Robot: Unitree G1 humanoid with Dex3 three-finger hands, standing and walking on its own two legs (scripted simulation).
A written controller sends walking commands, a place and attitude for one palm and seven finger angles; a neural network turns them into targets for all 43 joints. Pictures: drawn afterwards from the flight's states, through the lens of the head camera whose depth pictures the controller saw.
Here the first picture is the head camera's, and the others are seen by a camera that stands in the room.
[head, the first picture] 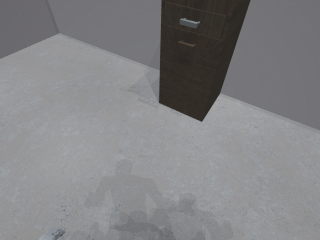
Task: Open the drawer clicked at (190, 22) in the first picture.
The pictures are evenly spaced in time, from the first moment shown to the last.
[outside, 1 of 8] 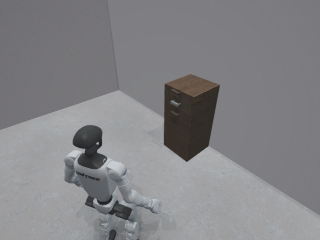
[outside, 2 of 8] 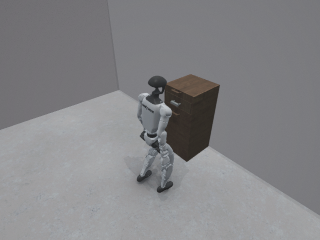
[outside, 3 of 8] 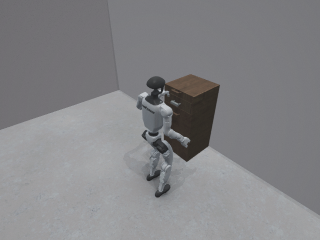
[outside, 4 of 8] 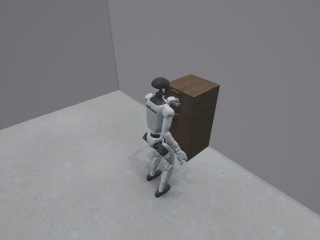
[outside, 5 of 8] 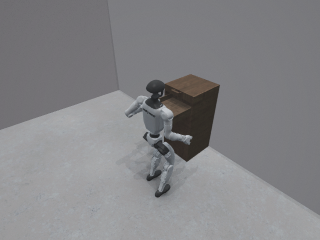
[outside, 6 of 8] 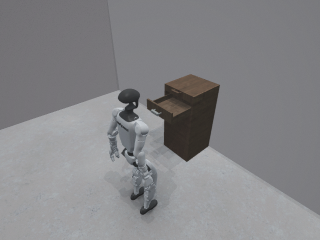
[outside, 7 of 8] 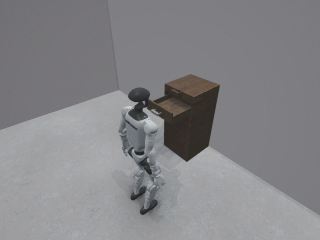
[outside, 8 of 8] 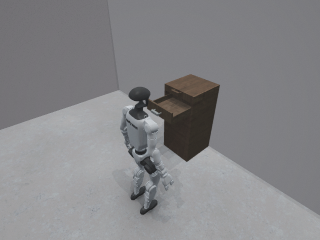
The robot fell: no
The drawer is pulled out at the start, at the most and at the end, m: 0.00 0.30 0.29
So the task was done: yes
